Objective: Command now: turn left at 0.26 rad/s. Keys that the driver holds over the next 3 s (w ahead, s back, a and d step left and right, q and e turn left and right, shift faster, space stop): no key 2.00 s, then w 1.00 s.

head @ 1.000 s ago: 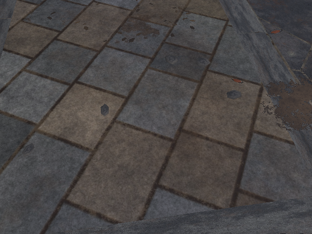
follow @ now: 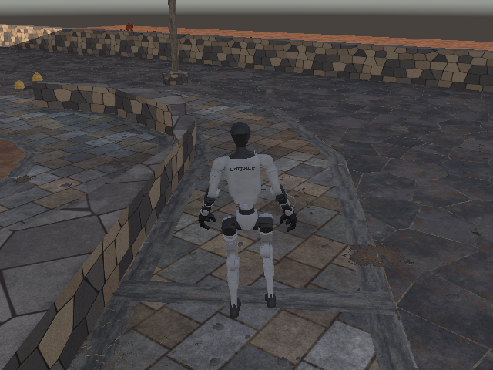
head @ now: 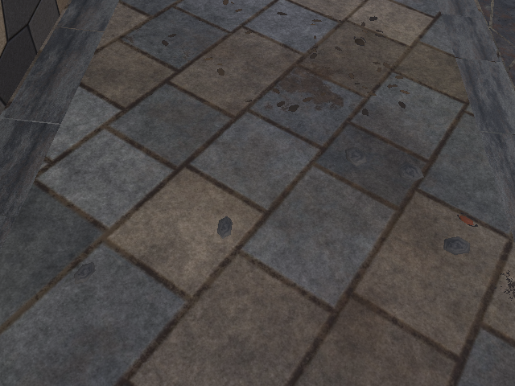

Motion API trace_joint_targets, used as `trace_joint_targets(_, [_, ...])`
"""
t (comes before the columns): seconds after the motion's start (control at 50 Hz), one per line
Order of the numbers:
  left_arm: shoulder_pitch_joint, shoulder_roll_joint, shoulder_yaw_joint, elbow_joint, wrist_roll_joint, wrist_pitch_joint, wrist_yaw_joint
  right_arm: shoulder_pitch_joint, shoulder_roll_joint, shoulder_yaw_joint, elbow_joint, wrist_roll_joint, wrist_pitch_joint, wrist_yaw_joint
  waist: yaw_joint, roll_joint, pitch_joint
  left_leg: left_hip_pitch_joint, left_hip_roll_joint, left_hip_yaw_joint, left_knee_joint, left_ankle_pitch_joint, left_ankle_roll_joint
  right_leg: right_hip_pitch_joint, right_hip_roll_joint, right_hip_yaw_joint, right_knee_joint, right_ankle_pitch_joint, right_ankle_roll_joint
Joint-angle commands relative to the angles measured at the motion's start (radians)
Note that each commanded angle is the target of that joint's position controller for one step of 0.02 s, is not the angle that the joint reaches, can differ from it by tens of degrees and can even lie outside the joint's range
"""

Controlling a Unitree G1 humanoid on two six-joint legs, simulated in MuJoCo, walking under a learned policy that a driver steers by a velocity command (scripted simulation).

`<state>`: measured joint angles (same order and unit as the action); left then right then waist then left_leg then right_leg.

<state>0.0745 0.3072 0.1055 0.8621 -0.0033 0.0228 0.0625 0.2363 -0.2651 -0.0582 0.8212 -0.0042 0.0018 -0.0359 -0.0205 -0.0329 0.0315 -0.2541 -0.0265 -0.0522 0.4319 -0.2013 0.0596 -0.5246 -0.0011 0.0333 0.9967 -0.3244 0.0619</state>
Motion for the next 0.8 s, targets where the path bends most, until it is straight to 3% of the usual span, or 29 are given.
trace_joint_targets(0.02, [-0.048,0.035,-0.003,-0.051,-0.004,-0.016,-0.007,-0.016,-0.143,-0.029,-0.046,-0.001,-0.010,-0.009,-0.006,0.169,-0.103,0.192,0.224,-0.210,-0.112,0.270,0.140,-0.014,-0.034,0.027,-0.152,0.019,0.017])
trace_joint_targets(0.08, [-0.042,0.050,-0.007,-0.040,-0.011,-0.019,-0.018,-0.039,-0.159,-0.031,-0.040,-0.006,-0.002,0.000,-0.019,0.181,-0.078,0.130,0.227,-0.224,-0.113,0.245,0.161,0.103,-0.033,0.006,-0.269,-0.023,0.017])
trace_joint_targets(0.14, [-0.009,0.058,-0.009,-0.017,-0.014,-0.027,-0.026,-0.068,-0.149,-0.024,-0.028,-0.001,0.004,0.008,-0.008,0.171,-0.062,0.109,0.224,-0.245,-0.090,0.289,0.162,0.193,-0.024,-0.010,-0.402,-0.007,0.002])
trace_joint_targets(0.18, [0.044,0.047,-0.015,0.013,-0.003,-0.037,-0.036,-0.082,-0.131,-0.015,-0.015,0.012,0.007,0.008,0.035,0.135,-0.061,0.082,0.187,-0.224,-0.052,0.315,0.114,0.321,-0.022,-0.019,-0.641,0.215,-0.026])
trace_joint_targets(0.2, [0.065,0.078,-0.011,0.022,0.011,-0.042,-0.038,-0.059,-0.118,-0.010,-0.009,0.007,0.002,0.008,0.029,0.098,-0.087,0.049,0.159,-0.211,-0.036,0.269,0.072,0.416,-0.070,0.031,-0.663,0.348,-0.049])
trace_joint_targets(0.22, [0.080,0.144,-0.001,0.025,0.020,-0.041,-0.036,-0.022,-0.104,-0.007,-0.009,-0.014,-0.007,0.014,-0.011,-0.019,-0.121,-0.001,0.086,-0.143,0.032,0.160,0.030,0.496,-0.159,0.100,-0.607,0.559,-0.090])
trace_joint_targets(0.24, [0.037,0.138,-0.003,0.035,0.012,-0.039,-0.041,-0.010,-0.079,-0.004,-0.004,-0.012,-0.011,0.018,-0.044,-0.120,-0.122,0.009,0.019,-0.073,0.014,0.024,-0.007,0.436,-0.177,0.115,-0.590,0.495,-0.154])
trace_joint_targets(0.26, [0.007,0.080,-0.017,0.027,0.011,-0.041,-0.049,-0.060,-0.097,-0.004,0.002,-0.017,-0.010,0.018,-0.018,-0.095,-0.110,0.057,0.019,-0.065,0.008,0.014,-0.029,0.379,-0.162,0.121,-0.619,0.361,-0.161])
trace_joint_targets(0.28, [-0.001,0.069,-0.022,0.032,0.013,-0.047,-0.051,-0.104,-0.113,-0.010,-0.003,-0.012,-0.005,0.016,-0.003,-0.079,-0.095,0.069,0.021,-0.062,0.015,0.048,-0.031,0.356,-0.140,0.104,-0.627,0.298,-0.139])
trace_joint_targets(0.36, [0.025,0.078,-0.031,0.068,0.010,-0.066,-0.048,-0.110,-0.108,-0.013,0.020,-0.005,0.015,0.011,0.010,-0.032,-0.072,0.101,0.040,-0.083,0.000,0.151,-0.009,0.335,-0.091,0.051,-0.613,0.266,-0.090])
trace_joint_targets(0.5, [0.036,0.071,-0.045,0.107,0.008,-0.052,-0.037,-0.105,-0.098,-0.011,0.080,-0.003,0.007,0.011,0.024,0.031,-0.039,0.079,0.038,-0.079,-0.022,0.140,-0.021,0.349,-0.065,0.032,-0.602,0.221,-0.089])
trace_joint_targets(0.8, [0.061,0.056,-0.063,0.169,0.009,-0.043,-0.034,-0.079,-0.097,-0.001,0.179,-0.001,-0.003,0.002,0.024,0.032,-0.018,0.071,0.038,-0.064,-0.033,0.105,-0.031,0.341,-0.037,0.017,-0.612,0.175,-0.086])
